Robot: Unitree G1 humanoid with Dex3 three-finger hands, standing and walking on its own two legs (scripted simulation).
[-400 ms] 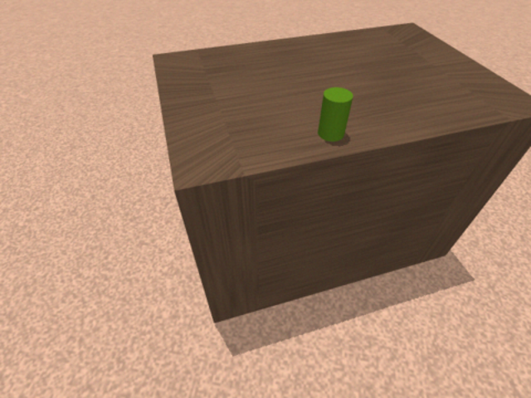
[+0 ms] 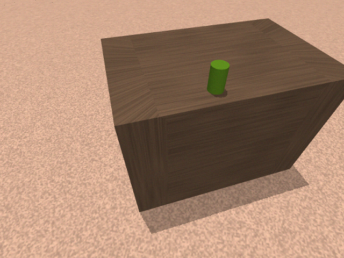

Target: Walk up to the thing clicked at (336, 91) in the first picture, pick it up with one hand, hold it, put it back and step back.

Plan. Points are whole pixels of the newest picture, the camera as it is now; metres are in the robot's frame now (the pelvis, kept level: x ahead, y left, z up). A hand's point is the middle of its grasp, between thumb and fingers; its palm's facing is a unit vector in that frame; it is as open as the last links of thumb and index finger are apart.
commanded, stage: stand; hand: right
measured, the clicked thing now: (217, 77) +0.75 -0.15 +0.02
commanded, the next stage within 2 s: walk up in 0.72 s
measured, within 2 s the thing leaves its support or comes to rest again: neither
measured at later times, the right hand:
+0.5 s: hand out of the picture +0.07 -0.25 -0.16, palm faces -0.03 +0.94 -0.34, open 7.4 cm
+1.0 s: hand out of the picture +0.07 -0.33 -0.17, palm faces -0.10 +0.91 -0.40, open 7.4 cm
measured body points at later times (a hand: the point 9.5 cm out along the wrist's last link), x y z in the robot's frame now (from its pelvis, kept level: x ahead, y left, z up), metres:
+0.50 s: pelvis +0.00 +0.00 +0.00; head +0.01 +0.00 +0.45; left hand +0.07 +0.30 -0.13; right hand +0.07 -0.30 -0.13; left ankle +0.00 +0.12 -0.75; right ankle -0.01 -0.12 -0.75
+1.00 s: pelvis +0.03 -0.05 -0.02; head +0.05 -0.05 +0.43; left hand +0.08 +0.29 -0.12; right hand +0.07 -0.38 -0.14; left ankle +0.00 +0.12 -0.75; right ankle +0.07 -0.19 -0.75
